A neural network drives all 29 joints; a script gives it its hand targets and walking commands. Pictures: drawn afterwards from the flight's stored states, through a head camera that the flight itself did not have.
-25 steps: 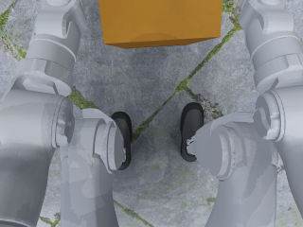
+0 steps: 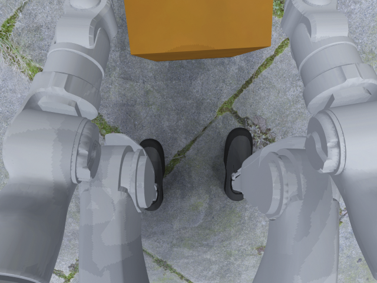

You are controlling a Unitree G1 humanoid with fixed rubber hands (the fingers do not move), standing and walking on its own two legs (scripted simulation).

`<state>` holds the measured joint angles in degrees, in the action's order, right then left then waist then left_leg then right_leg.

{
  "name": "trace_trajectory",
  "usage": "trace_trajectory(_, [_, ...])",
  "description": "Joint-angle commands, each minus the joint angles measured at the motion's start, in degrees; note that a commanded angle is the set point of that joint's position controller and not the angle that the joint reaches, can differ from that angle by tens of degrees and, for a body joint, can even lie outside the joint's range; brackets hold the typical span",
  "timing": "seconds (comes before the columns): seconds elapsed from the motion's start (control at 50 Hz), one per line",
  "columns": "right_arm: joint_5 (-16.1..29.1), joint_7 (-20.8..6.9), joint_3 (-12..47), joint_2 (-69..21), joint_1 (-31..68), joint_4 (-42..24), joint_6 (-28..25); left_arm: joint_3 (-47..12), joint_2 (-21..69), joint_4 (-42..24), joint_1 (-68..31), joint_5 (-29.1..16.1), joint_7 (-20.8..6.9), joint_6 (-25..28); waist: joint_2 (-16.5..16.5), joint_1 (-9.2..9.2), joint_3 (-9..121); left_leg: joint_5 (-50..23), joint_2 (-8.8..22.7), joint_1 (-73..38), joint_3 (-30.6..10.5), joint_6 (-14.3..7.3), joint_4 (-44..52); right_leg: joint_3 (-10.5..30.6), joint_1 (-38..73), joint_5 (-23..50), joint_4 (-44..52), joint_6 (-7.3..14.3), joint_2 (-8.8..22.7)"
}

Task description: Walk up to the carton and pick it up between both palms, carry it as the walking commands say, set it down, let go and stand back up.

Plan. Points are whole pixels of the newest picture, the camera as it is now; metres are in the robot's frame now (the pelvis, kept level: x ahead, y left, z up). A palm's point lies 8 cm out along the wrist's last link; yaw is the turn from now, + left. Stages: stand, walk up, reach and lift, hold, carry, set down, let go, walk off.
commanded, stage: reach and lift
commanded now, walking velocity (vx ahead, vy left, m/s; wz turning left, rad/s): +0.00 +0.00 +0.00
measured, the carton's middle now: out of the picture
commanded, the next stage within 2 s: none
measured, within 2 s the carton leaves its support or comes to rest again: leaves its support in 0.88 s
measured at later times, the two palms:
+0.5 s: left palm out of the picture +0.55 +0.14 -0.18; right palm out of the picture +0.56 -0.14 -0.18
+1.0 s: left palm out of the picture +0.55 +0.12 -0.16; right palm out of the picture +0.55 -0.15 -0.16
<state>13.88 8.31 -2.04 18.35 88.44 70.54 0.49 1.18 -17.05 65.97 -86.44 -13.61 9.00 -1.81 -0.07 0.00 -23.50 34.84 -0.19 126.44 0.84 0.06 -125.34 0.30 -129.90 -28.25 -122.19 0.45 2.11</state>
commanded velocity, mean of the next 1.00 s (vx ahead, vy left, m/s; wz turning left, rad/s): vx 0.00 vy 0.00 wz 0.00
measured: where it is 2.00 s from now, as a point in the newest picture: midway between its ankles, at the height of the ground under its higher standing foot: (195, 180)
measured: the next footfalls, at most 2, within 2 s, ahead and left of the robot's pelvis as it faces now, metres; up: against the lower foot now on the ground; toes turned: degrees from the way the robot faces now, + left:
none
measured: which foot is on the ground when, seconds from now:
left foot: down 0.00-1.00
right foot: down 0.00-1.00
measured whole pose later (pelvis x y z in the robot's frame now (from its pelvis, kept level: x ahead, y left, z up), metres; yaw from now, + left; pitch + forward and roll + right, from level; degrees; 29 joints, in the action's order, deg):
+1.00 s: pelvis +0.01 -0.01 -0.01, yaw +2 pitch +40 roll -1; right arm 2.0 8.0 -14.4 11.5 78.0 54.6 13.8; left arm 13.9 -8.6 53.5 -79.4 0.0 12.0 -12.7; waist 0.8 2.4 -13.9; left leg 35.3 -4.5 131.0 -1.9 1.8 -126.8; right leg 2.3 -132.0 -32.2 -124.6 -3.5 -2.4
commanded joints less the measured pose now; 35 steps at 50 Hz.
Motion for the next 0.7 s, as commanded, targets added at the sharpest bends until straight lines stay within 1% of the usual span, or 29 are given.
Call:
trace_trajectory(0.0, [-0.2,0.3,0.2,3.0,16.2,-5.6,-1.3,-0.8,-1.4,-6.0,-16.2,-0.2,-0.6,1.1,-0.7,0.82,71.5,-16.6,-4.2,-26.8,0.1,2.3,11.6,-0.5,43.0,17.3,5.4,-1.6,-5.7])
trace_trajectory(0.12, [-2.0,0.4,-0.7,0.2,16.7,-5.5,-1.7,-2.7,2.8,-6.6,-18.4,-0.6,-1.2,1.2,0.0,3.07,71.0,-16.4,-5.0,-27.1,0.1,2.6,11.6,-0.9,43.2,17.5,5.6,-1.4,-6.2])
trace_trajectory(0.16, [-1.8,-0.4,0.4,-4.2,18.2,-5.8,-1.8,-4.1,6.5,-6.9,-20.3,-0.8,-2.0,1.2,0.3,2.94,70.7,-16.5,-5.2,-27.2,0.0,2.5,11.6,-1.0,42.5,17.5,5.6,-1.2,-6.4])
trace_trajectory(0.2, [-1.9,-1.8,1.5,-10.2,20.4,-6.2,-1.5,-5.2,11.6,-7.2,-22.8,-0.4,-3.1,1.0,0.5,2.68,70.5,-16.5,-5.4,-27.3,0.0,2.5,11.6,-1.3,41.8,17.3,5.4,-1.3,-6.6])
trace_trajectory(0.24, [-2.7,-3.8,2.1,-18.3,23.4,-7.3,-1.0,-6.3,19.4,-7.6,-25.8,0.6,-5.0,0.6,0.8,3.01,70.1,-16.1,-5.8,-27.2,-0.1,2.5,11.4,-1.8,40.5,16.6,5.1,-1.3,-6.8])
trace_trajectory(0.26, [-3.5,-5.2,2.4,-23.6,25.2,-7.7,-0.5,-6.7,24.8,-7.5,-27.6,1.5,-6.4,0.2,1.1,3.18,69.0,-15.6,-6.1,-27.2,-0.1,2.5,11.4,-2.2,39.0,15.8,4.9,-1.4,-7.0])
trace_trajectory(0.3, [-5.4,-8.8,2.9,-36.6,29.5,-8.4,1.3,-6.6,37.7,-7.1,-31.8,4.0,-10.1,-1.0,1.3,3.21,66.2,-13.4,-6.9,-26.1,0.2,2.3,11.0,-2.7,37.4,13.5,4.6,-1.4,-7.4])
trace_trajectory(0.32, [-6.8,-10.4,2.3,-41.4,30.1,-9.0,2.2,-5.7,42.4,-7.2,-32.6,5.7,-11.8,-1.9,1.3,3.21,65.1,-12.6,-7.2,-26.0,0.4,2.2,10.7,-3.0,36.9,12.5,4.4,-1.5,-7.6])
trace_trajectory(0.36, [-8.9,-13.3,0.6,-48.1,29.5,-11.1,4.0,-3.8,49.0,-8.0,-32.2,8.1,-14.6,-3.6,1.7,3.51,64.6,-12.3,-7.7,-26.3,1.0,2.0,9.9,-3.6,36.1,11.9,4.2,-1.5,-8.1])
trace_trajectory(0.4, [-10.0,-15.4,-0.3,-53.1,28.2,-13.4,5.5,-3.1,54.3,-9.6,-30.7,8.9,-16.6,-5.1,2.1,3.76,65.4,-13.3,-8.2,-25.6,1.5,1.9,9.2,-4.0,35.5,12.7,3.8,-1.4,-8.5])
trace_trajectory(0.44, [-10.8,-17.0,-0.7,-56.3,26.6,-14.8,6.9,-3.2,57.4,-11.2,-30.2,9.0,-18.0,-6.2,2.1,4.25,65.2,-13.6,-8.4,-24.4,1.8,1.7,8.7,-4.3,34.3,13.1,3.5,-1.3,-8.5])
trace_trajectory(0.46, [-10.9,-17.5,-0.9,-57.6,25.1,-14.9,7.5,-3.3,58.1,-12.1,-30.3,9.0,-18.5,-6.6,2.2,4.20,65.1,-13.4,-8.5,-23.7,2.2,1.7,8.4,-4.3,34.6,13.3,3.5,-1.2,-8.5])
trace_trajectory(0.48, [-10.2,-17.9,-0.6,-58.4,24.9,-16.1,7.6,-3.8,59.6,-13.7,-29.7,8.7,-18.7,-7.0,3.0,3.78,66.3,-13.2,-8.4,-22.0,2.3,1.6,8.3,-4.2,34.9,14.0,2.6,-0.8,-8.4])
trace_trajectory(0.5, [-10.1,-18.1,-0.5,-59.2,24.5,-15.9,8.1,-4.0,58.9,-14.3,-30.5,8.8,-19.0,-7.3,3.0,4.09,66.3,-12.6,-8.2,-21.9,2.6,1.7,8.6,-4.3,34.9,13.8,3.3,-0.9,-8.3])
trace_trajectory(0.52, [-10.2,-18.3,-0.5,-60.0,23.5,-16.2,8.5,-4.0,59.1,-14.9,-30.4,8.9,-19.3,-7.7,3.1,3.85,66.0,-12.8,-8.2,-21.3,2.8,1.7,8.6,-4.2,34.7,13.8,3.3,-0.8,-8.5])
trace_trajectory(0.56, [-10.1,-18.7,-0.6,-61.1,22.2,-16.1,9.0,-3.9,59.7,-14.8,-29.3,9.1,-19.7,-8.3,3.4,4.06,65.0,-13.4,-8.2,-20.8,2.6,1.4,8.5,-4.2,33.0,14.0,3.0,-0.7,-8.6])
trace_trajectory(0.6, [-9.8,-19.0,0.0,-61.9,21.2,-16.4,9.1,-4.5,61.3,-15.0,-28.0,8.6,-20.0,-8.4,3.9,4.33,65.0,-15.1,-8.4,-20.8,2.7,1.3,8.2,-4.1,32.4,15.5,2.8,-0.6,-8.7])
trace_trajectory(0.68, [-9.4,-19.3,0.9,-63.3,19.6,-16.3,9.1,-4.7,62.8,-15.0,-26.4,8.5,-20.0,-8.4,3.7,4.57,65.2,-17.5,-8.6,-20.6,2.6,1.1,8.0,-4.0,32.0,17.9,2.5,-0.5,-8.8])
